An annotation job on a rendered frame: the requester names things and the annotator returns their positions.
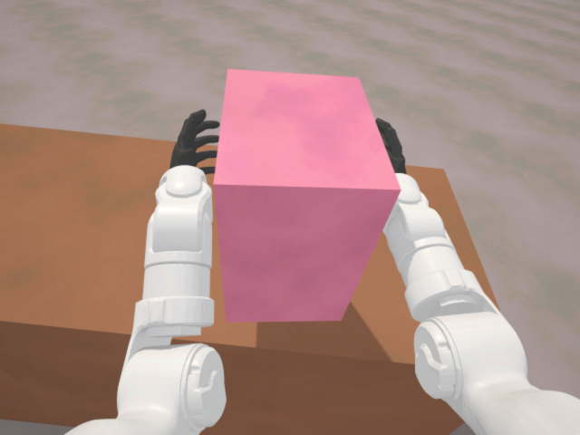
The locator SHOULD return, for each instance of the carton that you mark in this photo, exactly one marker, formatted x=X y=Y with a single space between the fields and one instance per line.
x=303 y=188

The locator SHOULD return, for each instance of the robot right forearm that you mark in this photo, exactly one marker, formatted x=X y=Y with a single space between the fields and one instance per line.
x=436 y=282

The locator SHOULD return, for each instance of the pedestal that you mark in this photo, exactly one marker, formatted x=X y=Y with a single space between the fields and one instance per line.
x=74 y=214

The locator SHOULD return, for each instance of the left robot upper arm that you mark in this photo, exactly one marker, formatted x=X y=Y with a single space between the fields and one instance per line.
x=166 y=390

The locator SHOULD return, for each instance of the robot right hand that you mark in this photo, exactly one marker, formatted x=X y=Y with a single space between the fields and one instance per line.
x=392 y=145

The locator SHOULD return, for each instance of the robot left forearm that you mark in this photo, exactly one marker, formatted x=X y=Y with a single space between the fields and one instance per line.
x=178 y=257

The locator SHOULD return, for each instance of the robot left hand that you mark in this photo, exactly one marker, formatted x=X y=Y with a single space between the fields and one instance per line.
x=184 y=152

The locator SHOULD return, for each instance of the right robot upper arm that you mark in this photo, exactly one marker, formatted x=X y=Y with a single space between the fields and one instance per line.
x=474 y=362

